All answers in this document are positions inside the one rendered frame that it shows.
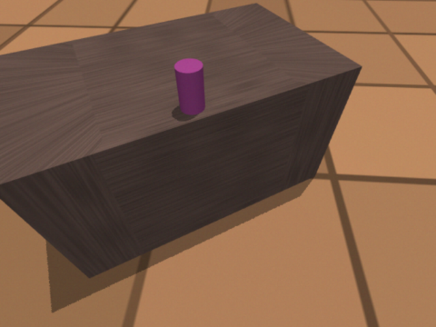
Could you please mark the can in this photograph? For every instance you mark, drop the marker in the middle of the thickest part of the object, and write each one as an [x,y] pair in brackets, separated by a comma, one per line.
[190,84]

